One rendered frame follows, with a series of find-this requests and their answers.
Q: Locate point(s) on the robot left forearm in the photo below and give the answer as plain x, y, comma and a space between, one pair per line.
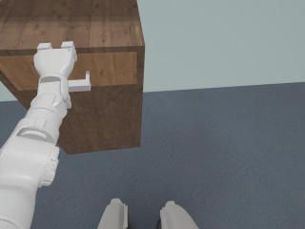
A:
46, 112

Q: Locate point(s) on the robot right thigh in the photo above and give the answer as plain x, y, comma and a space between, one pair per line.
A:
175, 217

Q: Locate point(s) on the cabinet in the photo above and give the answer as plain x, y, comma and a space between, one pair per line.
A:
106, 117

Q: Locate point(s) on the left robot hand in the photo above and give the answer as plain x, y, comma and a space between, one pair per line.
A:
60, 61

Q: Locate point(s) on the drawer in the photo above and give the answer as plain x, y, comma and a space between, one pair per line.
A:
106, 69

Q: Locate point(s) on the left robot upper arm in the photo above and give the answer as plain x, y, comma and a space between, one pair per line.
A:
27, 165

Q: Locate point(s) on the handle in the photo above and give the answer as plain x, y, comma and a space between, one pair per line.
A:
80, 85

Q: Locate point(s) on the robot left shin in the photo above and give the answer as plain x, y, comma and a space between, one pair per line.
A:
116, 200

